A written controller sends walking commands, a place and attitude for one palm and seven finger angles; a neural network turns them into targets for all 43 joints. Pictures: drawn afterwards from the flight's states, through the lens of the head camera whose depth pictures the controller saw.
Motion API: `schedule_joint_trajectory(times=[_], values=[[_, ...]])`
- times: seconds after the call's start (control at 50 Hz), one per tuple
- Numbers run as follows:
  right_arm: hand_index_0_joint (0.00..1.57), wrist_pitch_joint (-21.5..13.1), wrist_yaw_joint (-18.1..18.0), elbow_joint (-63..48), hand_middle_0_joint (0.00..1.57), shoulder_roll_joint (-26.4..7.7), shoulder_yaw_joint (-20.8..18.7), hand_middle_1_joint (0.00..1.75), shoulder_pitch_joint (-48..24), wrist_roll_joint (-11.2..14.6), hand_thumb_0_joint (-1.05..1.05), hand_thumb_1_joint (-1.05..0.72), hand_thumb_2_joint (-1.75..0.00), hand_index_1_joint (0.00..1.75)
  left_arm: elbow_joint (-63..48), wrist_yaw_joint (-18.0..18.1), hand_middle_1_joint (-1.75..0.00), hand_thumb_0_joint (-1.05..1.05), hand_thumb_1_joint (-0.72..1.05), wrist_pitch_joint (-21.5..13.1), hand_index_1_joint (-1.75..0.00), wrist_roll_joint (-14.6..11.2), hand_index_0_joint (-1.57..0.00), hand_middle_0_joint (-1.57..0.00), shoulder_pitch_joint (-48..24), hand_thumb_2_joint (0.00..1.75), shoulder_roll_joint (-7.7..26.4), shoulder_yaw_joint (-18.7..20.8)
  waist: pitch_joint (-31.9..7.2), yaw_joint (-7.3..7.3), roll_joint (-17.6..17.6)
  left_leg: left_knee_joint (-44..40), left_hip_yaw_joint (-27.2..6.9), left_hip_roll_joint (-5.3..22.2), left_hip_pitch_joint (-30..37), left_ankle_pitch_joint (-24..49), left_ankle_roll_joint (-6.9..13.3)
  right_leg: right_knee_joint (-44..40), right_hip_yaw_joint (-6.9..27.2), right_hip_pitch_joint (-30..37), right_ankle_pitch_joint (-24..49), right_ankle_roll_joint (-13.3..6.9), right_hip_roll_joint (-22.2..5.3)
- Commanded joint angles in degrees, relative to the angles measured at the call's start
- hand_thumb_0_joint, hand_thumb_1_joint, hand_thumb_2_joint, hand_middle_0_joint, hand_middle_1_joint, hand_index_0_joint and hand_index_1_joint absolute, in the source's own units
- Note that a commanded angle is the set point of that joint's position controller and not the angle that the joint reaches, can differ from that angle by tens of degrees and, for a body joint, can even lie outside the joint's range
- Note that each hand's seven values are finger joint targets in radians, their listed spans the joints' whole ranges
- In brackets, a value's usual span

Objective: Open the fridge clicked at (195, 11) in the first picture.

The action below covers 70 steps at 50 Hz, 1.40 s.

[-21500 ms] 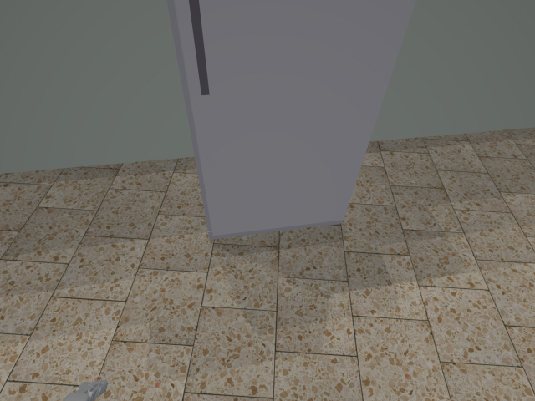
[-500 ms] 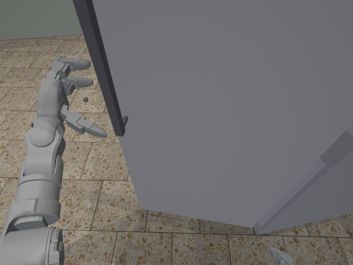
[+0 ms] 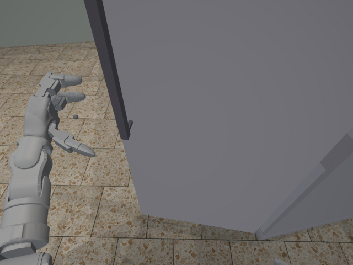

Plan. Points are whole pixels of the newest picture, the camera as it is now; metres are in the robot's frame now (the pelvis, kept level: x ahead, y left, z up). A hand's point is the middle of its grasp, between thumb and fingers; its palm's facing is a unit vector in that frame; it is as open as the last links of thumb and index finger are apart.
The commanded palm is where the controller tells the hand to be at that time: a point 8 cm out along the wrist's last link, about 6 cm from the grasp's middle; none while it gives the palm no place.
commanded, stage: slip the hand off the handle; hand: left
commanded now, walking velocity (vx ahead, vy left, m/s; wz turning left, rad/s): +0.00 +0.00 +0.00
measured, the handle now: (109, 47) +0.45 +0.16 +0.27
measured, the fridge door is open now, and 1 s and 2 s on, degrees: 69 69 69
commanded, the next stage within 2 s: draw the hand back to the body in 0.54 s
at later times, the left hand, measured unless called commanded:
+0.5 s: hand (63, 146) +0.29 +0.22 +0.17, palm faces +0.16 -0.97 -0.21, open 14.7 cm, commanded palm +0.25 +0.27 +0.18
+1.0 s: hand (55, 156) +0.26 +0.22 +0.18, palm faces +0.16 -0.99 -0.02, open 14.7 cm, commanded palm +0.22 +0.26 +0.18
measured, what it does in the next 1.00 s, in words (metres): stands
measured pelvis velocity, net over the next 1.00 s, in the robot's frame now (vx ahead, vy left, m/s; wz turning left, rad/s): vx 0.00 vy -0.02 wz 0.03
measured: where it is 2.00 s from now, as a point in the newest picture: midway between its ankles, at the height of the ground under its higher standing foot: outside the picture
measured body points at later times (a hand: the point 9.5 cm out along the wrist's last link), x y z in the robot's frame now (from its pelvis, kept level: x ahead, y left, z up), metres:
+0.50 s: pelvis -0.01 -0.02 +0.00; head -0.01 -0.03 +0.45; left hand +0.27 +0.28 +0.18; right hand +0.19 -0.25 -0.08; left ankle -0.03 +0.11 -0.73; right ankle +0.03 -0.14 -0.73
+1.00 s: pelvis +0.00 -0.02 +0.00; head -0.04 -0.04 +0.45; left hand +0.24 +0.27 +0.18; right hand +0.21 -0.25 -0.06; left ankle -0.03 +0.11 -0.73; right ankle +0.03 -0.14 -0.73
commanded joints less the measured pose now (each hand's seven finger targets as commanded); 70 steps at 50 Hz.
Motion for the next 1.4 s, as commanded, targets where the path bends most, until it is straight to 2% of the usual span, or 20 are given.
schedule_joint_trajectory(times=[0.0, 0.12, 0.26, 0.44, 0.52, 0.58, 0.64, 0.66, 0.74, 0.78, 0.82, 0.88, 0.92, 1.04, 1.14, 1.16, 1.18, 1.22, 1.3, 1.38], values=[[0.20, -3.59, -1.33, -8.93, 0.20, -8.03, -2.68, 0.30, -6.69, -0.17, 0.00, -0.90, -0.90, 0.30, -19.51, 1.55, -1.15, 0.00, -0.55, -3.07, -1.15, -1.28, -0.25, -0.25, -19.19, 0.20, 13.79, 4.44, -13.79, 1.60, 4.07, -5.96, -2.08, -0.44, 1.31, 19.67, -0.98, -0.81, -2.03, 10.39, 11.10, -2.86, 2.67], [0.20, -4.48, -2.20, -8.92, 0.20, -7.30, -1.73, 0.30, -9.80, -0.17, 0.00, -0.90, -0.90, 0.30, -22.51, 1.24, -1.15, 0.00, -0.55, -2.01, -1.15, -1.18, -0.25, -0.25, -15.88, 0.20, 10.87, 1.76, -12.21, 1.40, 5.50, -6.18, -1.84, -0.78, 1.61, 15.57, -0.85, -1.51, -1.97, 9.70, 8.28, -2.85, 2.29], [0.20, -4.69, -3.00, -9.93, 0.20, -7.33, -0.77, 0.30, -12.90, 0.50, 0.00, -0.90, -0.90, 0.30, -22.42, -1.36, -1.15, 0.00, -0.55, 1.51, -1.15, -3.64, -0.25, -0.25, -10.41, 0.20, 9.19, 1.19, -8.29, 1.88, 1.85, -6.55, -1.74, -1.04, 0.17, 10.38, -0.56, -2.71, -1.88, 8.82, 4.55, -2.56, 1.60], [0.20, -5.46, -3.18, -10.58, 0.20, -6.94, -0.26, 0.30, -14.25, -0.16, 0.00, -0.90, -0.90, 0.30, -28.12, -1.14, -1.15, 0.00, -0.55, 0.45, -1.15, -4.29, -0.25, -0.25, -4.10, 0.20, 12.53, 6.08, -10.72, 3.29, 1.82, -5.13, -1.41, -1.35, 0.28, 11.45, -0.34, -1.60, -0.88, 11.36, 6.28, -2.36, 1.06], [0.20, -5.99, -3.55, -9.91, 0.20, -6.68, -0.08, 0.30, -14.36, -0.07, 0.00, -0.90, -0.90, 0.30, -29.95, -1.59, -1.15, 0.00, -0.55, -0.35, -1.15, -4.61, -0.25, -0.25, -7.09, 0.20, 11.15, 3.93, -9.21, 1.87, 4.33, -4.66, -1.23, -1.32, 0.60, 10.68, -0.37, -2.16, -0.57, 9.82, 5.54, -2.15, 1.09], [0.20, -6.36, -3.93, -9.15, 0.20, -7.28, -0.36, 0.30, -13.91, -0.06, 0.00, -0.90, -0.90, 0.30, -28.40, -1.89, -1.15, 0.00, -0.55, -0.39, -1.15, -4.86, -0.25, -0.25, -5.71, 0.20, 12.93, 5.65, -8.59, 1.85, 2.13, -4.30, -1.46, -1.25, 0.10, 10.41, -0.24, -2.16, -0.44, 9.97, 5.36, -2.09, 1.01], [0.20, -6.64, -4.02, -9.26, 0.20, -7.20, -0.29, 0.30, -14.22, 0.20, 0.00, -0.90, -0.90, 0.30, -28.03, -2.40, -1.15, 0.00, -0.55, 0.23, -1.15, -4.98, -0.25, -0.25, -5.62, 0.20, 10.78, 3.33, -8.29, 1.89, 2.81, -4.67, -1.69, -1.38, -0.20, 9.32, -0.30, -2.20, -0.66, 9.31, 3.88, -2.08, 0.92], [0.20, -6.68, -4.90, -9.34, 0.20, -8.03, -0.19, 0.30, -16.25, 2.50, 0.00, -0.90, -0.90, 0.30, -20.11, -4.05, -1.15, 0.00, -0.55, 9.88, -1.15, -13.59, -0.25, -0.25, -2.01, 0.20, 8.94, 5.47, -11.16, 4.13, 1.00, -6.65, -2.23, -1.69, -0.16, 8.23, -0.40, -4.12, -0.05, 14.47, 3.77, -2.57, 0.29], [0.20, -7.61, -6.39, -11.80, 0.20, -7.94, 0.57, 0.30, -18.38, 3.15, 0.00, -0.90, -0.90, 0.30, -30.45, -5.25, -1.15, 0.00, -0.55, 24.01, -1.15, -14.63, -0.25, -0.25, -3.87, 0.20, 13.28, 8.32, -14.56, 5.59, 2.29, -7.63, -2.13, -2.00, 2.83, 13.73, 0.29, -4.55, -0.85, 17.74, 9.08, -2.02, -0.11], [0.20, -8.03, -5.97, -12.93, 0.20, -7.25, 0.78, 0.30, -18.20, 2.61, 0.00, -0.90, -0.90, 0.30, -36.99, -3.39, -1.15, 0.00, -0.55, 25.57, -1.15, -12.38, -0.25, -0.25, 0.09, 0.20, 13.61, 9.37, -13.77, 5.91, 3.02, -7.68, -1.93, -1.66, 3.93, 18.03, 0.29, -3.67, -1.86, 17.89, 13.11, -2.02, 0.25], [0.20, -8.23, -5.25, -13.00, 0.20, -6.72, 0.92, 0.30, -17.07, 2.31, 0.00, -0.90, -0.90, 0.30, -39.17, -1.55, -1.15, 0.00, -0.55, 24.53, -1.15, -11.34, -0.25, -0.25, 4.70, 0.20, 10.01, 7.51, -10.64, 5.32, 1.89, -8.03, -1.73, -1.29, 3.75, 19.74, 0.00, -3.59, -2.53, 16.19, 14.40, -2.08, 0.80], [0.20, -8.31, -5.01, -11.85, 0.20, -7.50, 0.55, 0.30, -16.69, 1.93, 0.00, -0.90, -0.90, 0.30, -38.70, -0.64, -1.15, 0.00, -0.55, 22.92, -1.15, -12.59, -0.25, -0.25, 6.26, 0.20, 10.14, 9.95, -8.72, 4.94, -2.88, -8.16, -1.66, -0.94, 3.81, 17.81, 0.04, -4.70, -2.17, 15.36, 12.51, -1.75, 1.36], [0.20, -8.31, -5.15, -11.92, 0.20, -7.43, 0.68, 0.30, -17.13, 2.09, 0.00, -0.90, -0.90, 0.30, -38.82, -1.39, -1.15, 0.00, -0.55, 23.25, -1.15, -12.83, -0.25, -0.25, 6.93, 0.20, 9.02, 8.97, -7.79, 4.71, -2.72, -8.64, -1.30, -0.98, 4.07, 16.32, 0.17, -5.33, -2.03, 14.48, 10.44, -1.46, 1.39], [0.20, -8.27, -5.69, -12.12, 0.20, -7.00, 1.38, 0.30, -18.26, 2.34, 0.00, -0.90, -0.90, 0.30, -42.39, -1.77, -1.15, 0.00, -0.55, 25.57, -1.15, -10.76, -0.25, -0.25, 5.90, 0.20, 8.19, 5.62, -3.80, 4.17, 5.90, -9.74, -1.28, -1.24, 4.84, 12.59, 0.12, -7.14, -1.94, 11.97, 4.37, -1.95, 1.49], [0.20, -9.36, -6.36, -12.15, 0.20, -6.83, 1.78, 0.30, -18.96, 1.83, 0.00, -0.90, -0.90, 0.30, -47.34, -1.82, -1.04, 0.00, -0.37, 23.10, -1.04, -11.13, -0.24, -0.24, 4.92, 0.29, 8.27, 5.62, -5.56, 4.12, 4.61, -10.65, -2.35, -1.14, 6.61, 11.59, 0.10, -7.55, -2.57, 12.64, 2.34, -2.07, 1.88], [0.20, -10.72, -5.39, -12.82, 0.20, -5.44, 1.36, 0.30, -18.48, -1.16, 0.00, -0.90, -0.90, 0.30, -54.73, 9.08, -1.02, 0.00, -0.33, 16.82, -1.02, -2.81, -0.24, -0.24, 5.69, 0.31, 13.56, 8.23, -0.56, 5.19, 7.87, -10.86, -0.90, -1.48, 3.60, 10.71, -0.45, -9.61, -1.39, 12.82, 1.87, -2.23, 1.11], [0.20, -11.18, -4.89, -10.02, 0.20, -5.85, 1.32, 0.30, -17.44, -2.05, 0.00, -0.90, -0.90, 0.30, -50.35, 13.49, -1.00, 0.00, -0.30, 14.70, -1.00, -1.57, -0.24, -0.24, 12.20, 0.32, 10.22, 7.49, 0.49, 4.59, 5.77, -11.35, -0.97, -1.51, 2.57, 9.29, -0.88, -9.51, -2.16, 12.98, 1.14, -2.56, 0.87], [0.20, -10.56, -4.05, -9.79, 0.20, -5.43, 1.09, 0.30, -16.96, -2.25, 0.00, -0.90, -0.90, 0.30, -47.04, 15.91, -0.96, 0.00, -0.22, 12.91, -0.96, -0.55, -0.24, -0.24, 20.47, 0.36, 4.90, 4.51, 0.31, 4.56, 0.45, -12.40, -0.87, -0.95, 2.33, 9.11, -0.86, -9.20, -2.67, 13.86, 1.38, -2.31, 1.03], [0.20, -10.03, -3.52, -9.34, 0.20, -5.37, 0.08, 0.30, -16.52, -2.35, 0.00, -0.90, -0.90, 0.30, -50.03, 18.42, -0.87, 0.00, -0.08, 8.42, -0.87, 1.42, -0.23, -0.23, 23.15, 0.43, 5.13, 4.36, -4.72, 4.80, 3.57, -13.25, 0.39, -0.80, 5.15, 10.05, -0.55, -9.56, -1.79, 16.88, 2.84, -2.18, 0.83], [0.20, -9.85, -3.86, -8.24, 0.20, -5.42, -0.33, 0.30, -16.75, -2.50, 0.00, -0.90, -0.90, 0.30, -49.81, 20.10, -0.79, 0.00, 0.07, 6.16, -0.79, 2.88, -0.23, -0.23, 23.49, 0.50, 5.57, 4.32, -3.10, 4.57, 2.45, -14.03, 0.60, -0.66, 5.82, 10.43, -0.21, -10.60, -1.76, 16.95, 2.76, -2.06, 1.05]])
